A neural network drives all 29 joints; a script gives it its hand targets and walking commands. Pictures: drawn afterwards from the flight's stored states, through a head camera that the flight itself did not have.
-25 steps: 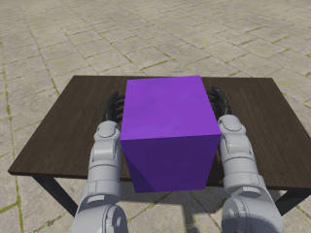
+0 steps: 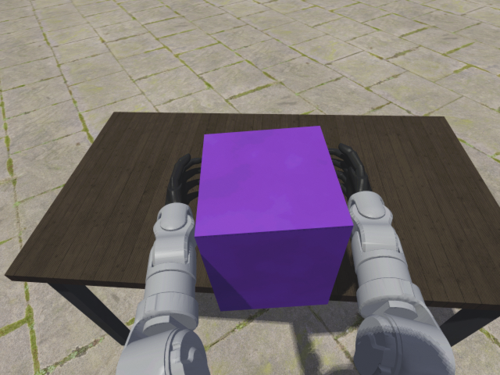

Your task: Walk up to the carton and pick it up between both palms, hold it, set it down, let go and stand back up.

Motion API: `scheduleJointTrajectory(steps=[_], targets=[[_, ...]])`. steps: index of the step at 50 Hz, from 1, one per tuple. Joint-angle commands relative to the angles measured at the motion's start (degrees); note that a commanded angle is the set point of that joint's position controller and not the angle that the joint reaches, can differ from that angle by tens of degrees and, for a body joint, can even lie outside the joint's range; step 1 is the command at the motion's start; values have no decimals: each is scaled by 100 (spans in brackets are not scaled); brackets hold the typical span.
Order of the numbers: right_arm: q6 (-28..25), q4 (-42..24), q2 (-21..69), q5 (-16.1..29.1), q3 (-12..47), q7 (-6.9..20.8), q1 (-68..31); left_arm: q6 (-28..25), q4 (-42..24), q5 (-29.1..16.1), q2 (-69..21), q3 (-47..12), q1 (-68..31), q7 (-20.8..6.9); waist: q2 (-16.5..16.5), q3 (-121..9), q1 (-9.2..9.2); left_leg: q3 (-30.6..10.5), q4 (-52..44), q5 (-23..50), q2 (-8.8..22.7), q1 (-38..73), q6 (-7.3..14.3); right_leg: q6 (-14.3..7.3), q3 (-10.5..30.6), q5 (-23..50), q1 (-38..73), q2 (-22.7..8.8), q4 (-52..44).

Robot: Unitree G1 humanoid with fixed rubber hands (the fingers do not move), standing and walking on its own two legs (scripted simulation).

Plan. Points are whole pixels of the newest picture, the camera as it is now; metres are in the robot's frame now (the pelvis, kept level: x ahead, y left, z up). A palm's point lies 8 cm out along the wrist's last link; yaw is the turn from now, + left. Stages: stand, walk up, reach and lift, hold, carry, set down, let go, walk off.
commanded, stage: set down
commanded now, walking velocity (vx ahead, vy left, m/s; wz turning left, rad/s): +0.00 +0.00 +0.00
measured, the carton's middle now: (268, 222) +0.38 +0.00 +0.03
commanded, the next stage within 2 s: none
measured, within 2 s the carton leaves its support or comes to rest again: rests again in 0.80 s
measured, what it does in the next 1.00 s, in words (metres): stands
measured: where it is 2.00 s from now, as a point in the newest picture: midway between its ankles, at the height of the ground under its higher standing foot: outside the picture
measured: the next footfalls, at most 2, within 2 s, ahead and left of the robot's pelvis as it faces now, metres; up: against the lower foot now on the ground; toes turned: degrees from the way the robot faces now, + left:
none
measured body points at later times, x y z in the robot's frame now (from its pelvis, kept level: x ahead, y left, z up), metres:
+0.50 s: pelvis +0.01 +0.00 +0.00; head +0.04 -0.01 +0.45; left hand +0.41 +0.14 +0.07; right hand +0.42 -0.15 +0.07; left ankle -0.02 +0.12 -0.75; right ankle +0.01 -0.10 -0.75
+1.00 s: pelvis +0.01 +0.00 +0.00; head +0.06 -0.02 +0.44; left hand +0.42 +0.14 +0.05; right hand +0.43 -0.16 +0.05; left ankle -0.02 +0.12 -0.75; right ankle +0.01 -0.10 -0.75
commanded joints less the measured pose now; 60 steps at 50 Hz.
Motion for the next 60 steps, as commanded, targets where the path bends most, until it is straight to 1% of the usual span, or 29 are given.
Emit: scheduleJointTrajectory(steps=[1, 5, 6, 7, 9, 13, 14, 17, 18, 20, 22, 23, 26, 27, 29, 32, 34, 35, 42, 43, 44, 45, 48, 51, 54, 56, 58, 59, 60], targets=[[-534, -428, 2594, 124, 1599, 461, -3046, -480, -290, -89, -2341, -1855, -3167, -590, -272, -2547, -9, -25, 222, 1484, -185, 423, 74, 56, 160, 1527, 1925, -2, 354], [-594, -225, 2502, 47, 1463, 426, -2981, -544, -153, -44, -2285, -1798, -3149, -566, -108, -2509, -35, 9, 206, 1378, -159, 434, 47, 40, 133, 1284, 1778, 7, 308], [-622, -220, 2529, 60, 1464, 427, -2988, -569, -126, -66, -2331, -1797, -3147, -567, -106, -2527, -66, -21, 255, 1456, -152, 464, 21, 24, 130, 1302, 1753, 12, 298], [-649, -265, 2526, 48, 1476, 424, -3000, -591, -169, -70, -2297, -1796, -3190, -559, -156, -2617, -44, -11, 270, 1486, -157, 510, 31, 45, 114, 1276, 1689, 17, 304], [-703, -214, 2591, 61, 1502, 440, -3163, -640, -52, -97, -2441, -1814, -3226, -561, -278, -2659, -97, -55, 296, 1574, -147, 559, 14, 50, 93, 1320, 1635, 33, 310], [-831, -251, 2682, 105, 1601, 416, -3156, -750, -82, -75, -2516, -1905, -3263, -510, -119, -2869, -36, -52, 365, 1851, -140, 534, -25, 36, 124, 1589, 1728, 29, 372], [-848, -151, 2669, 100, 1582, 421, -3107, -782, -169, -72, -2515, -1935, -3300, -490, -104, -2914, -72, -45, 407, 1959, -141, 571, -54, 42, 105, 1623, 1690, 41, 371], [-918, -133, 2626, 116, 1570, 418, -3074, -825, -76, -52, -2516, -1919, -3204, -476, -116, -2926, -35, -48, 427, 1995, -136, 560, -58, 23, 135, 1663, 1590, 40, 385], [-922, -47, 2579, 79, 1510, 422, -3071, -828, -42, -41, -2526, -1887, -3204, -464, -71, -2905, -67, -39, 443, 1975, -122, 595, -60, 21, 115, 1618, 1558, 27, 368], [-954, 22, 2562, 33, 1461, 417, -3014, -861, -34, -34, -2484, -1841, -3169, -455, -164, -2920, -70, -41, 459, 1963, -110, 556, -62, 32, 112, 1578, 1539, 39, 387], [-982, 23, 2560, 29, 1451, 409, -3039, -879, 109, -13, -2494, -1784, -3093, -455, -195, -2872, -47, -44, 423, 1834, -122, 496, -53, 38, 117, 1508, 1561, 42, 359], [-1007, 9, 2559, 34, 1440, 408, -3021, -883, 233, 22, -2489, -1765, -3007, -462, -127, -2775, -19, -58, 404, 1814, -124, 426, -51, 23, 125, 1493, 1544, 30, 349], [-1026, 85, 2577, -29, 1384, 417, -2992, -948, 170, 52, -2500, -1705, -3055, -473, -241, -2738, -76, -60, 385, 1784, -136, 422, -33, 57, 131, 1587, 1517, 30, 376], [-1019, 207, 2560, -40, 1363, 425, -2943, -970, 138, 48, -2444, -1734, -3114, -478, -217, -2706, -100, -35, 369, 1770, -149, 389, -34, 58, 104, 1607, 1532, 43, 370], [-1067, 131, 2573, -52, 1395, 417, -3020, -1016, 156, 5, -2460, -1749, -3136, -474, -286, -2874, -105, -61, 349, 1751, -136, 419, -28, 76, 107, 1611, 1509, 35, 405], [-1132, 199, 2604, 18, 1392, 376, -3005, -1105, 191, -47, -2447, -1805, -3183, -458, -124, -2927, -123, -48, 408, 1906, -116, 375, -60, 66, 132, 1767, 1484, 22, 451], [-1167, 197, 2526, -37, 1386, 369, -2945, -1131, 257, 11, -2419, -1731, -3105, -448, -155, -2970, -63, -18, 384, 1752, -141, 342, -56, 87, 116, 1623, 1525, 23, 417], [-1185, 194, 2555, -28, 1361, 364, -2950, -1142, 290, 16, -2410, -1706, -3043, -457, -184, -2928, -82, -43, 397, 1681, -123, 271, -54, 81, 125, 1553, 1525, 13, 427], [-1346, 304, 2678, -72, 1439, 350, -3051, -1313, 388, 77, -2488, -1737, -3179, -455, -140, -3205, -71, -25, 414, 1779, -125, 197, -27, 120, 151, 1808, 1529, -26, 516], [-1364, 351, 2666, -71, 1439, 347, -3068, -1330, 441, 101, -2494, -1715, -3153, -450, -160, -3161, -26, -50, 366, 1811, -127, 186, -3, 129, 134, 1842, 1498, -8, 525], [-1381, 429, 2684, -68, 1435, 345, -3025, -1360, 470, 69, -2485, -1707, -3166, -442, -163, -3148, -54, -17, 391, 1790, -129, 144, -26, 129, 141, 1827, 1548, -17, 505], [-1396, 455, 2677, -115, 1448, 349, -2998, -1382, 531, 53, -2481, -1703, -3138, -443, -271, -3144, -66, -38, 376, 1712, -114, 122, -27, 146, 101, 1747, 1562, -4, 493], [-1472, 490, 2746, -110, 1417, 338, -3025, -1462, 608, 56, -2550, -1679, -3170, -433, -225, -3142, -68, -52, 410, 1747, -94, 23, -35, 131, 147, 1809, 1481, -17, 544], [-1496, 578, 2725, -216, 1312, 328, -2959, -1481, 831, 146, -2544, -1569, -3044, -434, -247, -2956, -41, -36, 346, 1514, -112, -218, -18, 155, 137, 1621, 1474, -18, 530], [-1488, 658, 2703, -267, 1218, 327, -2913, -1498, 871, 201, -2442, -1453, -3013, -451, -305, -2858, -77, -28, 248, 1273, -122, -301, 14, 193, 109, 1555, 1434, -32, 515], [-1489, 701, 2678, -272, 1232, 339, -2848, -1514, 812, 206, -2416, -1505, -2985, -469, -249, -2893, -104, 0, 246, 1275, -114, -295, 13, 196, 126, 1551, 1474, -41, 504], [-1481, 731, 2686, -265, 1211, 366, -2862, -1525, 794, 178, -2395, -1478, -2994, -485, -360, -2895, -125, -17, 210, 1274, -115, -228, 41, 196, 120, 1608, 1397, -45, 527], [-1480, 740, 2672, -309, 1202, 354, -2837, -1520, 804, 204, -2381, -1462, -3020, -486, -267, -2837, -112, -17, 209, 1312, -114, -278, 40, 195, 128, 1625, 1416, -54, 521], [-1499, 694, 2650, -312, 1191, 358, -2871, -1527, 893, 209, -2447, -1418, -2945, -489, -269, -2898, -82, -11, 219, 1348, -117, -250, 20, 196, 116, 1642, 1406, -50, 518]])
